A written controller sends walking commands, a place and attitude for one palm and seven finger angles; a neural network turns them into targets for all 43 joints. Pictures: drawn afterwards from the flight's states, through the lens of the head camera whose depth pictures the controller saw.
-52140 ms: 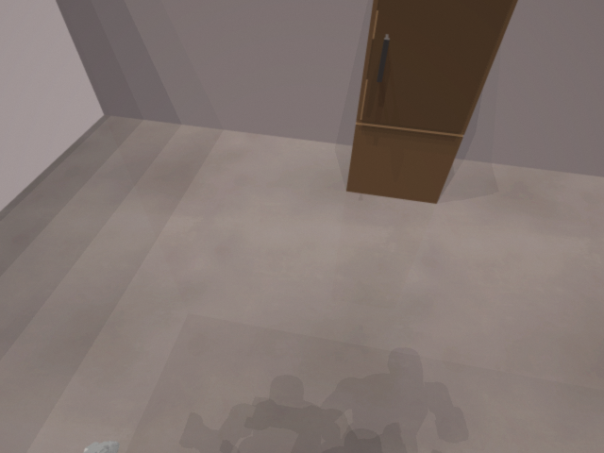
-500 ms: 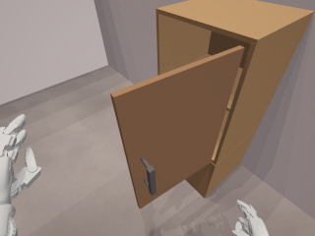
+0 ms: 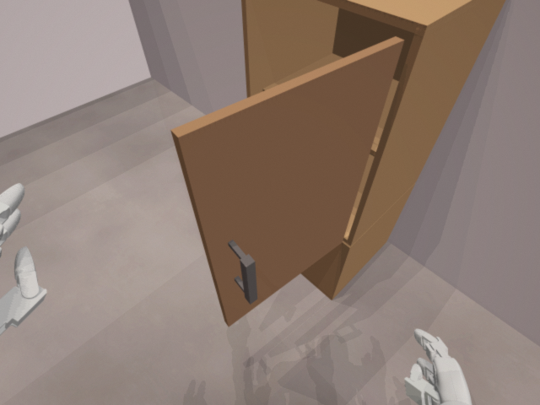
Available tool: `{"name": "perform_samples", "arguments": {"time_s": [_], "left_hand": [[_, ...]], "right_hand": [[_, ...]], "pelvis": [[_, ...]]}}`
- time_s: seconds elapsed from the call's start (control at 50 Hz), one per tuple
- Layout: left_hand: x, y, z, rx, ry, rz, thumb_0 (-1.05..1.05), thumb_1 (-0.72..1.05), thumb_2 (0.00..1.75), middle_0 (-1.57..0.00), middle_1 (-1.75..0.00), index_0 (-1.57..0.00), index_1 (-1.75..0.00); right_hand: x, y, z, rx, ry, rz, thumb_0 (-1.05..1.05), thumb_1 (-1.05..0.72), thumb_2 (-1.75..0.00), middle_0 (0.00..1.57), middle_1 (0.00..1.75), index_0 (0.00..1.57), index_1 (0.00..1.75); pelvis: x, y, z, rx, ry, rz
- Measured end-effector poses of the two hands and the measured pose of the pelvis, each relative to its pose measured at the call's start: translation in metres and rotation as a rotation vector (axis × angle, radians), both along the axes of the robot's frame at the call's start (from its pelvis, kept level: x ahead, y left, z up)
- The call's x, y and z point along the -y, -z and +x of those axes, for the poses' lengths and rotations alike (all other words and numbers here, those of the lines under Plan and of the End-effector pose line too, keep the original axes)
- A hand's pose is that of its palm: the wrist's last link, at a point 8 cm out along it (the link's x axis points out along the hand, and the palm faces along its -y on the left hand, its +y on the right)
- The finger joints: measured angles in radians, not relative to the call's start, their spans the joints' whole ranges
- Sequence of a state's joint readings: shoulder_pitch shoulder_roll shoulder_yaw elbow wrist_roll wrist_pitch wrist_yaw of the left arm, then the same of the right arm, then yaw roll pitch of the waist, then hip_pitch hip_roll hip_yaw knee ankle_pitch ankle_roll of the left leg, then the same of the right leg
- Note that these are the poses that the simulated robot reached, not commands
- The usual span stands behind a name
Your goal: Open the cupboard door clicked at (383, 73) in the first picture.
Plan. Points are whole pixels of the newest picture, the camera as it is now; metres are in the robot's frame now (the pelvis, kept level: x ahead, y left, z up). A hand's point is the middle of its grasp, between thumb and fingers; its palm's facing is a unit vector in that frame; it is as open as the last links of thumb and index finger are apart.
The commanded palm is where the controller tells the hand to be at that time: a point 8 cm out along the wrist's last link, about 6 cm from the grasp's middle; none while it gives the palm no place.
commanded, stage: step back with the hand held close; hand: left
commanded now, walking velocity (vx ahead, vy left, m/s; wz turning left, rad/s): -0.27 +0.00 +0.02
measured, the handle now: (243, 273) +0.35 +0.08 -0.08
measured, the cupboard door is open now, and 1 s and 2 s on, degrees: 84 84 84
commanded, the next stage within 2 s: stop stepping back and stand still in 0.92 s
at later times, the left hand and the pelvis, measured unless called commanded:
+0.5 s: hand out of the picture +0.12 +0.29 +0.16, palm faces +0.52 -0.69 -0.51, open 7.4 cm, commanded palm +0.06 +0.31 +0.18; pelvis -0.06 +0.01 -0.02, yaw +4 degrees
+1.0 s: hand out of the picture +0.10 +0.22 +0.16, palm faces +0.32 -0.80 -0.51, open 7.5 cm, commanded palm +0.01 +0.27 +0.18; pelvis -0.14 -0.02 -0.01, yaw -2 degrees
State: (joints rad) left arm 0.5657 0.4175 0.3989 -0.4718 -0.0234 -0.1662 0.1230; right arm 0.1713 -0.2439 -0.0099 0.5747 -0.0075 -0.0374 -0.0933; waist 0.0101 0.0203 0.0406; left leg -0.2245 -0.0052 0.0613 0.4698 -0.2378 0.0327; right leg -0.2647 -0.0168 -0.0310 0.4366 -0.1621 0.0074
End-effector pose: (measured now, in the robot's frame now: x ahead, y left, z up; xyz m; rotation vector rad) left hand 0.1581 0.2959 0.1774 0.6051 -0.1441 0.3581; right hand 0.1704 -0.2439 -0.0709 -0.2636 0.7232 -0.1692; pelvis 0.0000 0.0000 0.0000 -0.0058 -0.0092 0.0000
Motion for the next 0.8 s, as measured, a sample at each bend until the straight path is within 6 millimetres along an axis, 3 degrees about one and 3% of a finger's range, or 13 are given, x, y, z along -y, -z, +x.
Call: {"name": "perform_samples", "arguments": {"time_s": [0.36, 0.52, 0.68, 0.8], "left_hand": [[-0.021, 0.006, -0.058, 0.119, -0.053, 0.029, 0.01, 0.88, 0.90, -0.21, -0.30, -0.21, -0.30], [-0.022, 0.000, -0.081, 0.172, -0.084, 0.067, 0.01, 0.88, 0.90, -0.21, -0.30, -0.21, -0.30], [-0.026, 0.002, -0.087, 0.165, -0.024, 0.061, 0.01, 0.88, 0.90, -0.21, -0.30, -0.21, -0.30], [-0.032, -0.007, -0.103, 0.166, -0.084, 0.046, 0.01, 0.88, 0.90, -0.21, -0.30, -0.21, -0.30]], "right_hand": [[-0.026, 0.009, -0.053, -0.002, -0.073, -0.013, 0.02, -0.91, -0.90, 0.20, 0.30, 0.20, 0.30], [-0.028, 0.018, -0.055, -0.001, -0.113, -0.002, 0.02, -0.91, -0.90, 0.20, 0.30, 0.20, 0.30], [-0.029, 0.008, -0.062, 0.026, -0.088, -0.026, 0.02, -0.91, -0.90, 0.20, 0.30, 0.20, 0.30], [-0.035, 0.001, -0.069, 0.022, -0.114, -0.010, 0.02, -0.91, -0.90, 0.20, 0.30, 0.20, 0.30]], "pelvis": [[-0.010, 0.014, -0.048, 0.011, -0.049, -0.017], [-0.005, 0.021, -0.058, 0.020, -0.065, -0.014], [-0.013, 0.020, -0.077, 0.010, -0.071, -0.028], [-0.007, 0.009, -0.080, -0.046, -0.054, -0.045]]}}
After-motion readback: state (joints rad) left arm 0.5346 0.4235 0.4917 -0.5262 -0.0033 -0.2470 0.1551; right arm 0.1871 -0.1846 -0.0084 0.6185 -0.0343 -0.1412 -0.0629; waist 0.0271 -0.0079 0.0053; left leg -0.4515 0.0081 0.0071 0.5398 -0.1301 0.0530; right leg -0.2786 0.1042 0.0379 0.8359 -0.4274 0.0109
